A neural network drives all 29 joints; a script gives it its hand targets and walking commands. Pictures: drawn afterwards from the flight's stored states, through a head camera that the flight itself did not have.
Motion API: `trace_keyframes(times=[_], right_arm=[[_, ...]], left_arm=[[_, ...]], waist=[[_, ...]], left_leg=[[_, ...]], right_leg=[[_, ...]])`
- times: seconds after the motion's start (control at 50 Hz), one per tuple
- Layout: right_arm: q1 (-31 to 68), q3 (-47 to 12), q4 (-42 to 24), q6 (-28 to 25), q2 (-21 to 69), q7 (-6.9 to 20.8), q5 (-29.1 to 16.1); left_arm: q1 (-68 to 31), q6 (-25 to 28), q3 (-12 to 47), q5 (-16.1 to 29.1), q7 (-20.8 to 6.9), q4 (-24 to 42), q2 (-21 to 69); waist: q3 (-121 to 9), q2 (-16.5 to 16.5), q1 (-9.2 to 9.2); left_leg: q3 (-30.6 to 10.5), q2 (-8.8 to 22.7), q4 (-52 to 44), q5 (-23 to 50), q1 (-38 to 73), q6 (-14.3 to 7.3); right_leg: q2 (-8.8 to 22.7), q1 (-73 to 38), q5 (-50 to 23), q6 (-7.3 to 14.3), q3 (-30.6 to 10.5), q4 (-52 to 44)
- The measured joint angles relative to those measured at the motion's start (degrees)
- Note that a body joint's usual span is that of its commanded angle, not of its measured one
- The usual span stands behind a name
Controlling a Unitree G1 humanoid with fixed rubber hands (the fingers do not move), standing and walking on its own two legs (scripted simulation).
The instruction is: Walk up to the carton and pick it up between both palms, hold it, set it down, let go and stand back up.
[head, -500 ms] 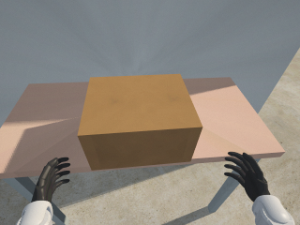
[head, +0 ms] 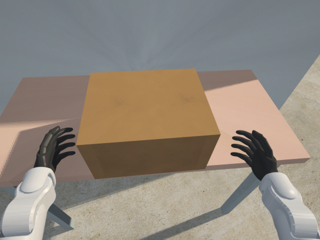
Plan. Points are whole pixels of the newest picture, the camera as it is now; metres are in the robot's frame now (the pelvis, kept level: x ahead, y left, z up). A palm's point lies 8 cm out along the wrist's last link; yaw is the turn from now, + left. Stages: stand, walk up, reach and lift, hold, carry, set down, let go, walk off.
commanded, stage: reach and lift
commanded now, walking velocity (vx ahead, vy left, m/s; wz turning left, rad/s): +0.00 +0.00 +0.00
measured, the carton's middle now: (147, 120) +0.43 +0.04 +0.04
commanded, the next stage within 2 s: none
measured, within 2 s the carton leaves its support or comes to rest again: neither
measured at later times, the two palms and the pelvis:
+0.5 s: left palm (50, 127) +0.34 +0.25 +0.13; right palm (256, 129) +0.34 -0.22 +0.12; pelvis +0.01 +0.00 +0.00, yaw +0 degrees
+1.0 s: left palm (53, 108) +0.39 +0.26 +0.14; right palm (247, 107) +0.40 -0.22 +0.13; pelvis +0.02 +0.00 +0.00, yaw +0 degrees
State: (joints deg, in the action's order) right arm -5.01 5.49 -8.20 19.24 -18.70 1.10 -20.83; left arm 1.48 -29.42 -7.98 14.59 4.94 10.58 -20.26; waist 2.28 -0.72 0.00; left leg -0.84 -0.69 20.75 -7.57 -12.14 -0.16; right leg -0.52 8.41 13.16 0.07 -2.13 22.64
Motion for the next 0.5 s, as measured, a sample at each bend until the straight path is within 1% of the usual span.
trace_keyframes(times=[0.1, 0.32, 0.38, 0.5], right_arm=[[3.4, 0.0, 0.0, 1.2, -0.5, -0.5, -0.7], [9.6, 0.0, 0.5, 3.8, -3.0, -0.7, -2.3], [12.7, 0.0, 2.6, 4.7, -3.4, -0.7, -2.6], [19.6, 0.0, 9.5, 6.2, -3.5, -0.7, -3.2]], left_arm=[[-2.2, -2.8, -1.6, 0.0, -0.5, 0.0, -0.7], [-8.3, -6.9, -1.8, 0.0, -0.7, 0.0, -1.3], [-11.4, -7.7, -1.8, 0.0, -0.8, -1.3, -1.7], [-18.6, -9.3, -2.2, 0.0, -0.9, -7.6, -2.6]], waist=[[0.6, 0.0, 0.0], [0.5, 0.0, 0.0], [0.1, 0.0, 0.0], [-0.5, 0.0, 0.0]], left_leg=[[0.0, 0.0, -0.1, -0.1, -0.5, 0.0], [0.0, 0.0, -0.1, -0.2, -1.3, 0.0], [0.0, 0.0, -0.1, -0.2, -1.6, 0.0], [0.0, 0.0, -0.1, -0.2, -2.2, 0.0]], right_leg=[[0.0, 0.5, 0.1, 0.0, 0.0, 0.0], [0.0, 1.3, 0.2, 0.0, 0.0, -0.1], [0.0, 1.6, 0.2, 0.0, 0.0, -0.1], [0.0, 2.2, 0.2, 0.0, 0.0, -0.1]])
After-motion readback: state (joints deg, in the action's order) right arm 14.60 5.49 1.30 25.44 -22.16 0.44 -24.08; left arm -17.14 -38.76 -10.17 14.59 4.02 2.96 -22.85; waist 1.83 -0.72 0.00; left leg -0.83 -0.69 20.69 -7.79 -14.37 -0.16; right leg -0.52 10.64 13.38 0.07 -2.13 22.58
